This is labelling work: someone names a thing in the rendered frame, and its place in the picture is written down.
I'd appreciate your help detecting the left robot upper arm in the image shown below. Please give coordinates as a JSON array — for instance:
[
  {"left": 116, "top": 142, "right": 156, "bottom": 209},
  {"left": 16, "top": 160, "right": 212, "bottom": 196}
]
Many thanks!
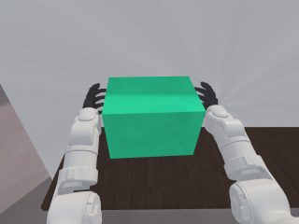
[{"left": 48, "top": 191, "right": 102, "bottom": 224}]

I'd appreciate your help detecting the right robot hand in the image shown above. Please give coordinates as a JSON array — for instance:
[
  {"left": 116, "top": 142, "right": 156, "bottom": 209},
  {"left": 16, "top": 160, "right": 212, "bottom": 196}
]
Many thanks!
[{"left": 194, "top": 81, "right": 219, "bottom": 111}]

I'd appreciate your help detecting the left robot forearm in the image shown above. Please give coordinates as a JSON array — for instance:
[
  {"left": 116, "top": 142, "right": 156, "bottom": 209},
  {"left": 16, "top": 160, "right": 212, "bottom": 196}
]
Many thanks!
[{"left": 47, "top": 107, "right": 102, "bottom": 224}]

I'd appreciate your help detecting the right robot upper arm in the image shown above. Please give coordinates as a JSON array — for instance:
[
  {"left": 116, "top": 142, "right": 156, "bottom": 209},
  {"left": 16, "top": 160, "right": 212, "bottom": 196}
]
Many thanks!
[{"left": 229, "top": 177, "right": 299, "bottom": 224}]

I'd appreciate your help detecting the carton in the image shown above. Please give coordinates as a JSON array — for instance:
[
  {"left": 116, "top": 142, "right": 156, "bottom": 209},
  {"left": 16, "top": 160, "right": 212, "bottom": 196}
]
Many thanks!
[{"left": 102, "top": 76, "right": 206, "bottom": 159}]

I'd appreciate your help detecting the right robot forearm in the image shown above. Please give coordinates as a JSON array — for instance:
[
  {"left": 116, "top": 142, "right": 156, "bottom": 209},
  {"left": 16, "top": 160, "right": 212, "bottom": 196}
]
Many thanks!
[{"left": 205, "top": 105, "right": 291, "bottom": 213}]

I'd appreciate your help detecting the table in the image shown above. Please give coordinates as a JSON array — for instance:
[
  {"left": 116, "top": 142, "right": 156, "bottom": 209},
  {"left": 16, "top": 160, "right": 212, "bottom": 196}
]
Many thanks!
[{"left": 41, "top": 127, "right": 299, "bottom": 211}]

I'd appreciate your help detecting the left robot hand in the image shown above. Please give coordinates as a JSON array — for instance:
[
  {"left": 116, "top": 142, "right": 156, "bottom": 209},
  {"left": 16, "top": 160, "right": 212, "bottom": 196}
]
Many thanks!
[{"left": 82, "top": 83, "right": 107, "bottom": 115}]

